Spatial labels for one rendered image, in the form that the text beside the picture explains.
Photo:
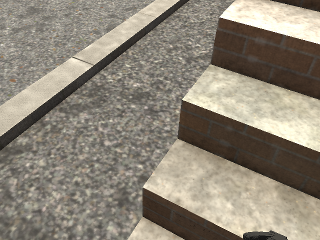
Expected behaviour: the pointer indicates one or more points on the robot right hand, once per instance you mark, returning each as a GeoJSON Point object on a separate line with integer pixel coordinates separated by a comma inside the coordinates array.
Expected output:
{"type": "Point", "coordinates": [271, 235]}

